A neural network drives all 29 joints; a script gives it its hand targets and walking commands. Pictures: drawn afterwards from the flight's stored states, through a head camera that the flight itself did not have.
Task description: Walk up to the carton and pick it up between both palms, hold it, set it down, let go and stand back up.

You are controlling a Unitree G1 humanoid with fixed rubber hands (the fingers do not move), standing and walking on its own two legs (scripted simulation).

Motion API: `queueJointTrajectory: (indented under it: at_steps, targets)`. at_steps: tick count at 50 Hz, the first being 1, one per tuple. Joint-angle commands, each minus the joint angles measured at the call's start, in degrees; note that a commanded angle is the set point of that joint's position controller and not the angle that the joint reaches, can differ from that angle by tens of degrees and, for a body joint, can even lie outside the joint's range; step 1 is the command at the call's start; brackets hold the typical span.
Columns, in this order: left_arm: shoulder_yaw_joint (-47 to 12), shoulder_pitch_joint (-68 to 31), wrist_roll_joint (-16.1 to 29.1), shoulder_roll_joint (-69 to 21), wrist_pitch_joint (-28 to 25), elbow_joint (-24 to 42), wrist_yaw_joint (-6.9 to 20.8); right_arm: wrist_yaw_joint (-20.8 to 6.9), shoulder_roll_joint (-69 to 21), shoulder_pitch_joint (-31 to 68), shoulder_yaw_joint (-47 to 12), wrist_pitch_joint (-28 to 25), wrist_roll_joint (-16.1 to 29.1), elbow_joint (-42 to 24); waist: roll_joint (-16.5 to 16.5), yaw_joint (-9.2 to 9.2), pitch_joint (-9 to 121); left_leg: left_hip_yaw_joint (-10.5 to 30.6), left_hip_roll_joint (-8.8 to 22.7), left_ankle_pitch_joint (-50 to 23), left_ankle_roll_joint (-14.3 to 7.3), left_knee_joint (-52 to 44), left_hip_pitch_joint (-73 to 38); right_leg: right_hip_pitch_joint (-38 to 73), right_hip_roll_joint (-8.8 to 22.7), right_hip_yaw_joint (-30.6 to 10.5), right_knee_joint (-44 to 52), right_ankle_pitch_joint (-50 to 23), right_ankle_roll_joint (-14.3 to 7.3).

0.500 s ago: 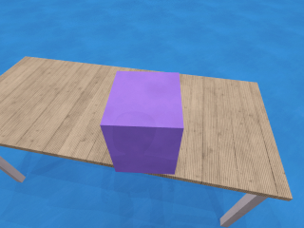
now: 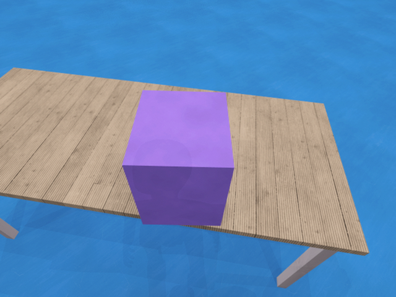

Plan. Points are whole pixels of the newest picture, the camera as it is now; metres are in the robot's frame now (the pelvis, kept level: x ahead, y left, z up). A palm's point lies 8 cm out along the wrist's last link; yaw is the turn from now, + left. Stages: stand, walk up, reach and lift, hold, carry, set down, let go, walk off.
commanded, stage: walk up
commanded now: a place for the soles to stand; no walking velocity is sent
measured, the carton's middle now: (183, 160) +0.46 +0.05 -0.03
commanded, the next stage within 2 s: stand in 1.44 s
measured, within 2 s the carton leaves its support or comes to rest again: neither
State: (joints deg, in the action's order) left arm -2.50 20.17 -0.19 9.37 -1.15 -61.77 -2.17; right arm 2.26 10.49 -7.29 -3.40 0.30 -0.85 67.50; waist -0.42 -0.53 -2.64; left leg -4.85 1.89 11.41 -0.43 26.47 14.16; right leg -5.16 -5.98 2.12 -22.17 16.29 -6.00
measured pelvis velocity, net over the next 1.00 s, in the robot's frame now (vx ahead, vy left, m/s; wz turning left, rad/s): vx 0.01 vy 0.08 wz -0.15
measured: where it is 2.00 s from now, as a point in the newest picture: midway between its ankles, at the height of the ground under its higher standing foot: outside the picture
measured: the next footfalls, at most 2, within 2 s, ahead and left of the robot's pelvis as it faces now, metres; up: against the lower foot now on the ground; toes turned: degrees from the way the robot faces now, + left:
none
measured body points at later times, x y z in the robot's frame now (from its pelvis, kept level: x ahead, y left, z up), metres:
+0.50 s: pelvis +0.01 +0.04 +0.00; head +0.02 +0.04 +0.45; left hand +0.01 +0.26 -0.16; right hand +0.01 -0.18 -0.16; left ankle +0.03 +0.12 -0.74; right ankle -0.05 -0.05 -0.74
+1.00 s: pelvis +0.01 +0.08 +0.00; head +0.02 +0.07 +0.45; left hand +0.03 +0.30 -0.16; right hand -0.02 -0.16 -0.17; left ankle +0.03 +0.12 -0.74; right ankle -0.05 -0.05 -0.74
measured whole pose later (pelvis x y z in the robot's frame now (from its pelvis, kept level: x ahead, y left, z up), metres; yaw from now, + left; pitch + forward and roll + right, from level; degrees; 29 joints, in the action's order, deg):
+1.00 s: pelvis +0.01 +0.08 +0.00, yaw -9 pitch +0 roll +1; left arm -4.5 17.2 -0.9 9.9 -1.2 -64.1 -3.1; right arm 1.9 11.1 -12.9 -3.2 0.4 -0.5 66.2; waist -0.8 0.3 -1.7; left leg -15.2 -2.6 12.9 -6.6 23.9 11.9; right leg -10.6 -0.9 -8.1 -30.5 19.7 0.7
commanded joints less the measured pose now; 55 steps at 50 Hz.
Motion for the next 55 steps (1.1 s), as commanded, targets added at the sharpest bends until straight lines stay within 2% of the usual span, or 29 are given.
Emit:
queueJointTrajectory:
  at_steps: [1,2,6,9,12,13,14,16,19,22,27,31,35,36,37,38,39,41,42,43,44,45,47,48,49,51,52,54,55]
  targets:
    - [1.32,5.84,-0.03,7.59,-0.51,0.19,-0.46,0.39,5.07,-1.01,0.41,-0.65,0.12,-1.18,-1.02,1.08,0.32,6.5,5.52,-5.7,-3.51,-3.16,-3.58,-5.09,12.45,-9.72,5.17,-16.34,5.28]
    - [1.02,5.28,0.06,6.91,-0.6,0.34,-0.37,0.44,5.95,-0.81,0.69,-0.91,0.02,-1.19,0.49,0.69,0.47,6.7,5.44,-4.97,-3.93,-3.0,-4.22,-5.4,12.7,-11.31,5.86,-13.7,4.92]
    - [1.07,5.92,0.48,7.34,-1.19,0.24,-0.47,0.1,5.91,-1.32,0.57,-0.83,0.05,-0.12,1.21,1.0,2.05,6.4,5.58,-6.42,-3.46,-4.45,-6.54,-5.95,12.41,-11.34,4.96,-17.35,4.76]
    - [0.51,5.47,0.14,5.98,-1.35,-0.11,-0.11,0.22,6.51,-2.09,0.48,-0.86,0.45,0.07,-0.61,0.61,0.74,6.27,5.87,-5.71,-3.62,-5.22,-6.98,-7.1,11.95,-11.11,4.77,-12.87,4.32]
    - [-0.19,5.22,-0.27,5.69,-1.44,-0.39,-0.23,0.25,6.63,-2.25,0.68,-0.72,0.6,0.45,0.55,0.48,-2.78,7.23,5.99,-4.95,-3.99,-5.63,-6.18,-10.24,11.94,-12.14,5.17,-9.61,3.36]
    - [-0.15,4.41,-0.05,6.51,-1.46,-0.34,-0.18,0.09,6.51,-3.1,0.38,-0.95,0.4,0.63,-1.67,0.97,-0.95,6.7,6.28,-4.89,-4.37,-5.34,-8.52,-10.42,11.92,-12.53,4.95,-10.6,3.83]
    - [-0.17,4.83,0.17,6.29,-1.55,-0.8,-0.26,-0.09,7.33,-3.2,0.89,-0.82,0.29,1.13,0.03,1.09,-1.55,6.59,6.01,-5.01,-4.0,-6.28,-7.94,-10.24,11.71,-12.29,4.66,-9.59,3.99]
    - [-0.22,5.05,0.14,6.35,-1.79,-1.19,-0.17,-0.04,5.57,-3.81,0.05,-1.22,0.2,1.19,-1.89,0.93,0.63,6.08,5.96,-5.82,-3.85,-6.05,-8.79,-9.45,11.28,-12.32,3.41,-12.67,3.13]
    - [-0.7,4.0,-0.25,5.72,-1.54,-1.23,-0.1,0.2,6.01,-4.86,0.28,-1.22,0.62,1.33,-0.33,0.7,-1.03,6.33,6.11,-6.35,-3.94,-7.81,-7.77,-9.99,11.18,-12.08,2.08,-10.42,2.37]
    - [-1.07,4.15,-0.6,5.71,-1.54,-1.75,-0.4,0.06,7.73,-4.35,0.63,-1.09,0.09,0.68,-2.79,1.21,1.08,6.3,6.6,-6.02,-5.17,-6.69,-9.23,-10.04,11.3,-12.68,1.6,-11.27,3.17]
    - [-0.77,2.74,-0.39,6.71,-1.37,-1.02,-0.66,0.14,6.87,-6.07,0.47,-1.45,0.44,0.5,0.72,0.39,1.76,5.36,6.79,-12.69,-4.86,-6.07,-9.97,-9.32,11.34,-12.76,-0.72,-13.67,1.92]
    - [-0.95,3.57,-0.46,5.75,-0.78,-1.79,-0.73,-0.11,6.04,-7.14,0.31,-0.72,0.14,-0.02,-0.88,0.34,0.31,5.21,6.72,-6.35,-5.04,-6.99,-9.74,-12.81,10.67,-12.82,-0.11,-8.44,2.4]
    - [-0.94,1.53,-0.27,6.76,-1.04,-1.06,-0.74,-0.1,8.05,-7.22,1.27,-1.05,-0.01,-1.12,0.19,1.0,1.71,5.07,7.74,-12.26,-5.55,-6.23,-13.62,-14.22,9.81,-13.42,-2.18,-7.19,1.78]
    - [-0.8,1.22,-0.36,7.29,-0.93,-0.91,-0.91,-0.18,7.11,-7.49,1.23,-1.02,0.03,-0.87,3.02,1.04,1.29,5.21,7.82,-9.13,-5.24,-7.95,-11.3,-12.96,9.78,-12.47,-3.09,-6.99,2.53]
    - [-0.63,2.17,-0.4,7.38,-0.63,-1.95,-1.05,-0.19,6.85,-7.99,0.97,-0.86,0.46,-0.73,0.89,0.99,-0.5,6.52,8.25,-7.27,-5.42,-8.86,-9.45,-12.96,9.44,-12.03,-2.71,-6.15,3.04]
    - [-0.69,2.5,-0.36,7.11,-0.31,-1.86,-1.14,-0.04,7.26,-9.43,1.13,-0.87,0.65,-1.01,1.56,1.46,0.15,7.08,8.69,-5.44,-5.02,-10.14,-10.88,-13.64,9.25,-12.17,-3.03,-4.45,2.77]
    - [-0.89,2.79,-0.56,7.09,-0.4,-1.3,-0.95,0.03,9.38,-8.18,1.43,-0.47,0.51,-1.27,0.8,0.02,0.25,6.24,8.54,-1.56,-5.34,-10.36,-11.05,-14.15,8.68,-11.18,-3.89,-3.05,2.88]
    - [-1.18,3.42,-0.93,5.42,-0.1,-1.79,-1.09,0.12,9.59,-8.24,1.63,0.26,0.39,-1.97,0.77,0.52,-1.62,8.07,10.25,5.0,-5.01,-12.67,-8.38,-14.22,8.43,-10.69,-4.96,-1.81,3.42]
    - [-1.06,2.69,-0.99,6.41,-0.31,-1.53,-1.29,0.24,9.8,-8.15,1.68,0.22,0.56,-2.3,0.06,0.73,-2.67,7.39,9.55,3.56,-5.15,-12.67,-7.91,-14.58,8.59,-11.62,-4.3,-3.0,3.32]
    - [-1.08,1.48,-0.8,6.34,-0.17,-1.59,-1.12,0.12,9.05,-9.42,1.64,0.15,0.48,-1.72,-0.16,1.44,-3.62,7.04,9.65,3.07,-3.73,-13.11,-7.72,-15.46,8.46,-11.64,-4.44,-2.42,3.29]
    - [-1.25,1.83,-0.71,6.31,-0.44,-0.65,-1.06,0.03,8.11,-8.84,1.34,-0.21,0.0,-2.35,0.21,0.59,-2.25,5.83,8.84,-0.01,-5.16,-10.91,-9.28,-16.04,8.92,-13.31,-3.88,-4.37,3.12]
    - [-0.91,1.8,-0.7,7.15,-0.35,-1.25,-1.18,0.07,7.1,-8.6,0.92,-0.33,0.11,-2.1,-0.99,0.47,-3.55,5.38,8.75,-1.91,-5.13,-10.95,-8.26,-15.88,9.01,-12.45,-3.71,-5.13,3.04]
    - [-0.71,1.33,-0.85,7.18,-0.36,-1.58,-1.33,0.1,8.36,-8.53,1.34,-0.52,0.07,-2.78,-0.65,1.46,-0.41,4.98,9.26,-5.66,-4.38,-9.94,-11.82,-16.66,8.85,-12.15,-4.6,-6.26,3.23]
    - [-1.21,2.28,-0.71,6.45,-0.83,-1.25,-1.4,0.03,9.1,-8.65,1.7,-0.49,0.45,-2.97,0.65,0.78,1.57,4.15,9.5,-7.38,-4.63,-9.54,-12.66,-15.31,9.15,-12.24,-5.52,-6.23,3.55]
    - [-1.04,1.99,-0.65,6.57,-0.67,-1.8,-1.22,-0.21,8.06,-10.12,1.34,-0.52,0.44,-2.79,-1.04,1.21,2.72,5.15,9.75,-7.83,-4.35,-9.92,-13.15,-15.44,8.85,-12.12,-5.84,-5.78,3.7]
    - [-0.99,2.48,-0.64,6.42,-0.69,-0.99,-1.38,-0.33,9.11,-9.28,1.79,-0.32,-0.26,-3.44,0.65,0.43,2.91,4.63,9.75,-5.66,-5.55,-9.32,-12.3,-14.45,9.04,-11.8,-5.97,-5.71,3.73]
    - [-1.02,1.5,-0.91,6.73,-0.7,-1.05,-1.25,-0.22,9.59,-8.86,2.04,-0.36,0.16,-3.22,-1.59,0.43,0.88,2.9,8.92,-2.66,-6.55,-8.36,-11.52,-15.41,9.25,-12.61,-5.27,-5.49,3.07]
    - [-1.21,1.46,-1.0,6.81,-0.83,-0.46,-1.37,-0.32,9.83,-8.41,2.44,0.42,0.46,-3.79,0.12,0.72,0.22,3.09,8.94,-1.3,-5.36,-9.71,-11.89,-17.62,9.23,-12.24,-6.05,-4.08,3.33]
    - [-0.18,0.17,-0.98,8.64,-0.4,-0.46,-1.37,-0.16,8.96,-8.99,2.2,0.46,0.19,-4.08,-0.48,1.37,0.36,4.98,10.38,3.35,-5.35,-11.43,-10.64,-17.52,8.29,-11.67,-6.96,-3.36,3.2]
